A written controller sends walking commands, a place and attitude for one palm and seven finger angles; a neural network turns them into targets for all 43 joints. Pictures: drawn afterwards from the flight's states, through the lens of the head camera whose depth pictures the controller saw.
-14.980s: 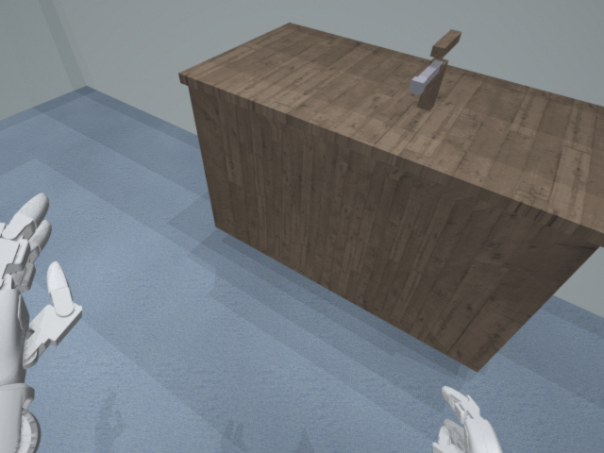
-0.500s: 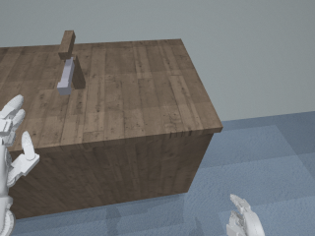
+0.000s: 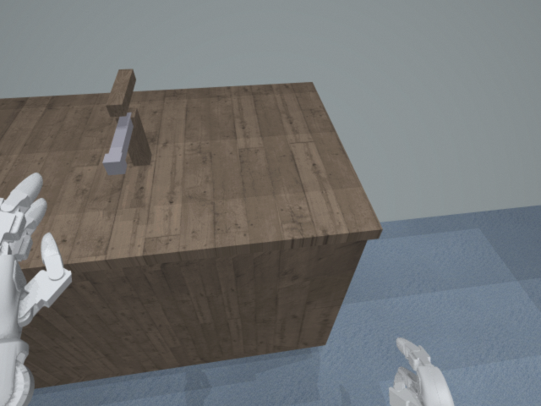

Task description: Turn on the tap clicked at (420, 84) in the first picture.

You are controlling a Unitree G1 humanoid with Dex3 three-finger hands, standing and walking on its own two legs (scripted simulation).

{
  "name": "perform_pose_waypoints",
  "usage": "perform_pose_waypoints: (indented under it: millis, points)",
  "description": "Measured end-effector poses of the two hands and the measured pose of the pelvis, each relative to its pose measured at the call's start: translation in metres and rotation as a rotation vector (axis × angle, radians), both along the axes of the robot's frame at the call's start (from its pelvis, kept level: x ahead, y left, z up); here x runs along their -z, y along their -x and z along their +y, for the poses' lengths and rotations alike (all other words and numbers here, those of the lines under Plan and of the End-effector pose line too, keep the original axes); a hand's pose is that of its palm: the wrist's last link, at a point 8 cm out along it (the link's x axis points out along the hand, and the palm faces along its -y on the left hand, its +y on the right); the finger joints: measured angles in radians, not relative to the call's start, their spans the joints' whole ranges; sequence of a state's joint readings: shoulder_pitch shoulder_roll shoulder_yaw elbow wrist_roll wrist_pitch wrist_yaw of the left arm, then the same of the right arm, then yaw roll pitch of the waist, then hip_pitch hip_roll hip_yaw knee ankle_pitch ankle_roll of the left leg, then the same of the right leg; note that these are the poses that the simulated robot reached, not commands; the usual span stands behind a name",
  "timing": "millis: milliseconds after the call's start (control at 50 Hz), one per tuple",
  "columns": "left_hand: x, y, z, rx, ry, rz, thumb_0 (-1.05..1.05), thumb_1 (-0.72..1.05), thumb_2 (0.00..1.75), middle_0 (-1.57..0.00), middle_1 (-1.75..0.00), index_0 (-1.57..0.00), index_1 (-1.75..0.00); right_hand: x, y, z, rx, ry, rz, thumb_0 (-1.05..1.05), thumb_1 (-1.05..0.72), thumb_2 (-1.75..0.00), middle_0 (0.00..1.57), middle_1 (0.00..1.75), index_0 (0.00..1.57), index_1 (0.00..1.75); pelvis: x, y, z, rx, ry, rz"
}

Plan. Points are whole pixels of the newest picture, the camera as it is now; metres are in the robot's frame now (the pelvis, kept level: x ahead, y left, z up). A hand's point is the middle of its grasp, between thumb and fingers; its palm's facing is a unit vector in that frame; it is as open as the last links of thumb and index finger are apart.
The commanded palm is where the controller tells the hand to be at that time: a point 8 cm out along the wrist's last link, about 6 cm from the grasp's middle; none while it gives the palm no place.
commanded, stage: look again from close up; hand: left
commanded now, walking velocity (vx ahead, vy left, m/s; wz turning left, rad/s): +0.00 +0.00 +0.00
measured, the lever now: (115, 163) +0.46 +0.31 +0.10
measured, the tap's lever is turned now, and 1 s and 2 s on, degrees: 0 0 0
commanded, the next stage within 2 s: shuffle to correct the standing spot in 0.22 s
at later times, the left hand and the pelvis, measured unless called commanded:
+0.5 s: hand (53, 289) +0.20 +0.26 +0.15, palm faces +0.40 -0.84 -0.36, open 7.4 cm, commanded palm +0.15 +0.29 +0.17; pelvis -0.01 +0.01 +0.00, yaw -1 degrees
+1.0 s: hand (138, 194) +0.34 +0.21 +0.16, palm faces +0.24 -0.88 -0.40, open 7.4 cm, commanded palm +0.28 +0.26 +0.17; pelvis +0.08 +0.01 -0.01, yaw -10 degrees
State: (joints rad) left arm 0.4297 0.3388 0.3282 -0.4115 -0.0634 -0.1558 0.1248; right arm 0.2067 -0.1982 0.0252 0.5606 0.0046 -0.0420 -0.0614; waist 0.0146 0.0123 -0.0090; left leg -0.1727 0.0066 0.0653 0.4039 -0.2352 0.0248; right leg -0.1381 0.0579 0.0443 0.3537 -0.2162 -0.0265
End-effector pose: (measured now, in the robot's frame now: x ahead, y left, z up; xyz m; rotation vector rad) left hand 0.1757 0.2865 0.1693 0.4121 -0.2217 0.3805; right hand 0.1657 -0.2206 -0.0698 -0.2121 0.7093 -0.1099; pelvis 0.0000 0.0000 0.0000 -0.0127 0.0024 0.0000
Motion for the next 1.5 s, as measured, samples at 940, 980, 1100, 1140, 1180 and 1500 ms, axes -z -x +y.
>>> perform_pose_waypoints:
  millis: [940, 980, 1100, 1140, 1180, 1500]
  points:
    - [0.004, -0.108, -0.018, 0.172, -0.071, -0.075, 0.02, 0.89, 0.9, -0.21, -0.3, -0.21, -0.3, 0.02, -0.022, -0.015, 0.168, -0.002, 0.012, 0.01, -0.9, -0.9, 0.2, 0.3, 0.2, 0.3, 0.02, -0.061, 0.01, 0.152, -0.039, -0.016]
    - [-0.002, -0.123, -0.027, 0.201, -0.083, -0.073, 0.02, 0.89, 0.9, -0.21, -0.3, -0.21, -0.3, 0.021, -0.023, -0.013, 0.182, -0.021, 0.021, 0.01, -0.9, -0.9, 0.2, 0.3, 0.2, 0.3, 0.016, -0.07, 0.008, 0.163, -0.032, -0.007]
    - [-0.013, -0.157, -0.054, 0.27, -0.183, -0.069, 0.02, 0.89, 0.9, -0.21, -0.3, -0.21, -0.3, 0.038, -0.03, -0.02, 0.211, -0.069, 0.058, 0.01, -0.9, -0.9, 0.2, 0.3, 0.2, 0.3, 0.022, -0.101, -0.006, 0.174, -0.01, -0.016]
    - [-0.013, -0.166, -0.058, 0.27, -0.184, -0.086, 0.02, 0.89, 0.9, -0.21, -0.3, -0.21, -0.3, 0.046, -0.035, -0.026, 0.209, -0.073, 0.075, 0.01, -0.9, -0.9, 0.2, 0.3, 0.2, 0.3, 0.025, -0.105, -0.01, 0.167, 0.009, -0.031]
    - [-0.011, -0.171, -0.06, 0.264, -0.153, -0.087, 0.02, 0.89, 0.9, -0.21, -0.3, -0.21, -0.31, 0.046, -0.04, -0.032, 0.214, -0.071, 0.084, 0.01, -0.9, -0.9, 0.2, 0.3, 0.2, 0.3, 0.024, -0.107, -0.01, 0.18, 0.009, -0.041]
    - [-0.009, -0.183, -0.024, 0.168, -0.056, -0.11, 0.02, 0.89, 0.9, -0.21, -0.3, -0.21, -0.31, 0.009, -0.086, -0.02, 0.209, 0.015, -0.023, 0.01, -0.91, -0.9, 0.2, 0.3, 0.19, 0.3, 0.013, -0.132, 0.008, 0.202, -0.006, -0.04]
